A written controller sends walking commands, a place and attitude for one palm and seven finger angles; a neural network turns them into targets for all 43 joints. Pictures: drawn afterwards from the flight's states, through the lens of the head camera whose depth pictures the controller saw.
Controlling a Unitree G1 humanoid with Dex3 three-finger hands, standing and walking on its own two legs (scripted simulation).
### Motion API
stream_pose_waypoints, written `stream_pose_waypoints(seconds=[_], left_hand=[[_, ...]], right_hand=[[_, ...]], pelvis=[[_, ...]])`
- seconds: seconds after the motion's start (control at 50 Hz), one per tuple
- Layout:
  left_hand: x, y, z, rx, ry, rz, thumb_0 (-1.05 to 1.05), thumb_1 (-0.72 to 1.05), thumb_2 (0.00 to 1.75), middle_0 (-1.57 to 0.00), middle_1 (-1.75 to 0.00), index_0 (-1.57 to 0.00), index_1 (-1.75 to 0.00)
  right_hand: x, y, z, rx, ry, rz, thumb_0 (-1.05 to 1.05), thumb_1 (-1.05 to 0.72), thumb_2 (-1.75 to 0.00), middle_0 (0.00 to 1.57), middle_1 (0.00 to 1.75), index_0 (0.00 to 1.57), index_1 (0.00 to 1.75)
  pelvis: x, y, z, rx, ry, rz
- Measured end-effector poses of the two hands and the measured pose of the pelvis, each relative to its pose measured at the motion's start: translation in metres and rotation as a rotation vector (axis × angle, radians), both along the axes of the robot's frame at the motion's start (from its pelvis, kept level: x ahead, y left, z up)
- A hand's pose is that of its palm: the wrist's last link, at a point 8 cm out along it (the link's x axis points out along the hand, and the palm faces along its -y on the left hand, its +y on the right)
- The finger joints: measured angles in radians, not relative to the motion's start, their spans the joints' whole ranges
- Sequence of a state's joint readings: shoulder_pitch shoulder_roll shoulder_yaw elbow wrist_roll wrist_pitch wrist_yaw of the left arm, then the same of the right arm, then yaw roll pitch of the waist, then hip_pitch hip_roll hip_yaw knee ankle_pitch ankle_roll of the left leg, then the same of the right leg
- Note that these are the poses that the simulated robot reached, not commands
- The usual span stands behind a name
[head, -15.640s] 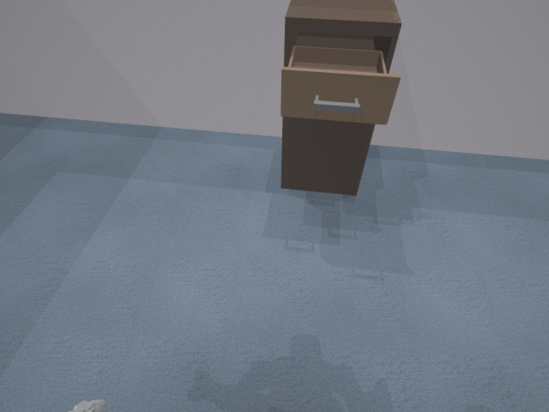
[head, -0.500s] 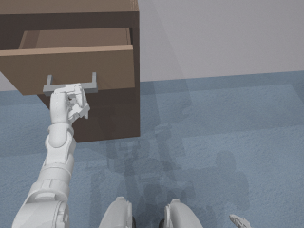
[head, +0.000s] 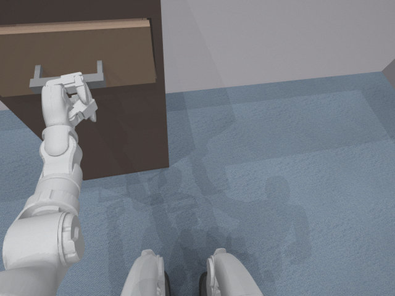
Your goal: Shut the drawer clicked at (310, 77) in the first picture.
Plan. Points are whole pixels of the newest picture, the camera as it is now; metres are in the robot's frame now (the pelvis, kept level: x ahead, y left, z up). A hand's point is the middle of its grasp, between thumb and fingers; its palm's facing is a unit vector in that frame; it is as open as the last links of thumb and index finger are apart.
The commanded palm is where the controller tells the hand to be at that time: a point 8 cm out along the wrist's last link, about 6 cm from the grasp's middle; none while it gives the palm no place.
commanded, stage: push the drawer shut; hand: left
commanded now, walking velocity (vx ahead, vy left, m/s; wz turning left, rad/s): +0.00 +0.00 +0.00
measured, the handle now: (69, 75) +0.56 +0.23 +0.05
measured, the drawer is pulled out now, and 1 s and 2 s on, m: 0.02 0.00 0.00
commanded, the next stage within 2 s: pull the fist back off the drawer in 0.38 s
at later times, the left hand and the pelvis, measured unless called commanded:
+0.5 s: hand (85, 95) +0.52 +0.20 +0.04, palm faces +0.14 -0.99 -0.04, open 2.6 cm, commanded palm +0.53 +0.22 +0.05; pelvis -0.01 +0.00 -0.01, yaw +1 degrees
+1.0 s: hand (92, 95) +0.50 +0.18 +0.05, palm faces +0.15 -0.99 -0.03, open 3.2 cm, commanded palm +0.46 +0.22 +0.05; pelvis -0.01 +0.01 +0.00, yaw -1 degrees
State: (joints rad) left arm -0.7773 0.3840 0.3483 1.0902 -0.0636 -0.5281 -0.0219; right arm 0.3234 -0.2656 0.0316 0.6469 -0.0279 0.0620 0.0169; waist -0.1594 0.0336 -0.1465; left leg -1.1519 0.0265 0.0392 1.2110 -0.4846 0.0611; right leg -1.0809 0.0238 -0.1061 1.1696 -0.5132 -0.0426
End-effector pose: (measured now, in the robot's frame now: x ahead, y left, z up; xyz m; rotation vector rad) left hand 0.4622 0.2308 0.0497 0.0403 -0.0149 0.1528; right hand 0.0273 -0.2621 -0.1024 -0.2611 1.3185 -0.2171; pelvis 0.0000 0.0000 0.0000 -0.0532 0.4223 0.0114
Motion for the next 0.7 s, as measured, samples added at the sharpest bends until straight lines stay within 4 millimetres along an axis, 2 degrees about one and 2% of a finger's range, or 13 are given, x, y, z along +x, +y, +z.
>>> stream_pose_waypoints(seconds=[0.16,0.48,0.7], left_hand=[[0.02,0.004,-0.001,-0.002,0.006,-0.004,0.01,0.8,0.91,-1.4,-1.6,-1.4,-1.6],[0.025,0.019,-0.009,-0.003,0.01,-0.008,-0.12,0.6,0.95,-1.4,-1.6,-1.4,-1.6],[0.024,0.016,-0.006,0.005,0.014,-0.006,-0.08,0.62,0.95,-1.4,-1.6,-1.4,-1.6]], right_hand=[[-0.017,0.002,0.003,-0.01,0.056,-0.027,0.0,-0.91,-0.89,0.2,0.3,0.21,0.3],[-0.032,0.003,0.001,-0.052,0.084,0.015,0.0,-0.91,-0.89,0.2,0.3,0.21,0.3],[-0.047,0.007,0.003,-0.053,0.07,0.025,0.0,-0.91,-0.89,0.2,0.3,0.21,0.3]], pelvis=[[0.002,0.002,-0.002,-0.008,0.02,-0.005],[-0.013,0.005,-0.013,-0.036,0.047,0.025],[-0.025,0.008,-0.015,-0.044,0.046,0.027]])
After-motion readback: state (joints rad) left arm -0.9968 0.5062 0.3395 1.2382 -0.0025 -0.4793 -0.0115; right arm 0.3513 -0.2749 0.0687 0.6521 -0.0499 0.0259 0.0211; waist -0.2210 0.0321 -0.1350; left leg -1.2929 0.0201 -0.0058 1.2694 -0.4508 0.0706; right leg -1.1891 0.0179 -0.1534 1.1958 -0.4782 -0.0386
